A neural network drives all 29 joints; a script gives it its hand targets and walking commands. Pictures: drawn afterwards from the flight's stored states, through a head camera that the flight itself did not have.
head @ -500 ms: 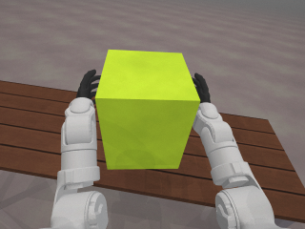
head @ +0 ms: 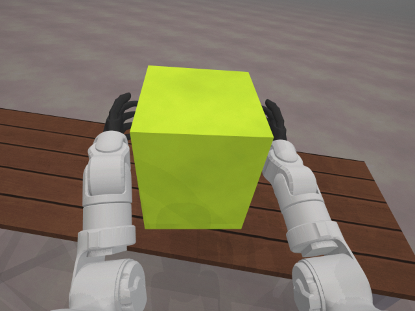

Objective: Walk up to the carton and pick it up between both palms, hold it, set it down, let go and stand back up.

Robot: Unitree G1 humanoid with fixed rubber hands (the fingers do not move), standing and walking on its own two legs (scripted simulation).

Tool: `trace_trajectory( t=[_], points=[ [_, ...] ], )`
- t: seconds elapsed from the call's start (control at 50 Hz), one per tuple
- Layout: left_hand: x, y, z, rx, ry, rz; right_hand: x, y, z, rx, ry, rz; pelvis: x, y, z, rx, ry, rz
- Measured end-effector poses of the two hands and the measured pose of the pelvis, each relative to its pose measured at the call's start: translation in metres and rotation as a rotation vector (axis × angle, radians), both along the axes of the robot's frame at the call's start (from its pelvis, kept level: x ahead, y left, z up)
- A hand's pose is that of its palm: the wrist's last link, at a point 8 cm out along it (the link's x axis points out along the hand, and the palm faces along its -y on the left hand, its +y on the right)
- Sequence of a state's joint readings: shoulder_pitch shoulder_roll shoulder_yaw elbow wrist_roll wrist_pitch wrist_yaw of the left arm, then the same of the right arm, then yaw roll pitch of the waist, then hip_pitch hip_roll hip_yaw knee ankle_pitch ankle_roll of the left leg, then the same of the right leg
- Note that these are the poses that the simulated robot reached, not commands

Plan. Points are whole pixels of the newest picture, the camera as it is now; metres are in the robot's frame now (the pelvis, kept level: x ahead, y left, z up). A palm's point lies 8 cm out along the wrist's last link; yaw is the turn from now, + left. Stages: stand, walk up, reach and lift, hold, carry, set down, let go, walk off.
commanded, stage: hold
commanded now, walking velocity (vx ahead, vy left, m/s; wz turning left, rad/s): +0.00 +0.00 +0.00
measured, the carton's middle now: (196, 150) +0.39 +0.01 +0.16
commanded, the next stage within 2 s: none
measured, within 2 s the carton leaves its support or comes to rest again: neither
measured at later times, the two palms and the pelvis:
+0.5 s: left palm (121, 134) +0.37 +0.15 +0.21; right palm (279, 143) +0.36 -0.15 +0.20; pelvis +0.00 +0.00 +0.00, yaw +0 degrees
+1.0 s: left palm (117, 134) +0.37 +0.15 +0.21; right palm (273, 140) +0.37 -0.14 +0.20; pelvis +0.00 +0.00 +0.00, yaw +0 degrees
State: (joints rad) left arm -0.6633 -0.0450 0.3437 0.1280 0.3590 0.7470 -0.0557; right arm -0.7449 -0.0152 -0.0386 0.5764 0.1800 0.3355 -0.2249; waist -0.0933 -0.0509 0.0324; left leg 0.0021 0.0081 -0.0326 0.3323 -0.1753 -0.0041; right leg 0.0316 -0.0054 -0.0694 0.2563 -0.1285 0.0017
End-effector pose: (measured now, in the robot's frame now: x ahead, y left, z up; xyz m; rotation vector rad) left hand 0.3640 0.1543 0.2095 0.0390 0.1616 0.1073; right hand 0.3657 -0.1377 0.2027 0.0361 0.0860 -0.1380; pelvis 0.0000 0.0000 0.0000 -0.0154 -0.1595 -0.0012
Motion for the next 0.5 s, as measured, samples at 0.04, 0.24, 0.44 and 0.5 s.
trace_trajectory(
  t=[0.04, 0.24, 0.44, 0.5],
  points=[
    [0.002, -0.001, -0.001, 0.001, 0.006, -0.002, 0.001, -0.001, -0.002, 0.000, 0.006, -0.003, 0.000, 0.000, 0.000, 0.001, 0.004, -0.001],
    [0.007, -0.008, 0.000, 0.003, -0.010, -0.024, 0.000, -0.008, 0.000, 0.004, -0.010, -0.024, 0.004, 0.000, 0.000, -0.003, 0.002, 0.004],
    [0.005, -0.011, 0.000, -0.002, -0.010, -0.034, -0.004, -0.011, 0.000, -0.005, -0.011, -0.033, 0.005, 0.001, 0.000, -0.005, -0.012, -0.007],
    [0.004, -0.008, 0.000, -0.002, -0.008, -0.029, -0.004, -0.009, 0.000, -0.003, -0.009, -0.029, 0.004, 0.001, 0.000, -0.004, -0.014, -0.007]
  ],
)
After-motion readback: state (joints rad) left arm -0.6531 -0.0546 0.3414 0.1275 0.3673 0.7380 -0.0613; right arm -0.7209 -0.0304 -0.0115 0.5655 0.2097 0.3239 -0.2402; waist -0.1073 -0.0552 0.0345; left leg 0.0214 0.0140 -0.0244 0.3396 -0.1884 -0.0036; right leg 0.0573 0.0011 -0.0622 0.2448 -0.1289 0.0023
